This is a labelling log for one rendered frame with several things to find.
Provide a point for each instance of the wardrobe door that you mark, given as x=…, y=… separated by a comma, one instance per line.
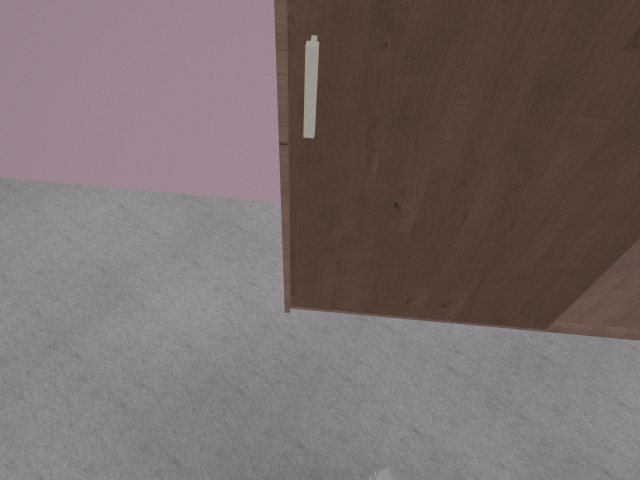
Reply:
x=473, y=160
x=614, y=298

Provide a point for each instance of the handle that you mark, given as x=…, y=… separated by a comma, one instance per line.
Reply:
x=310, y=88

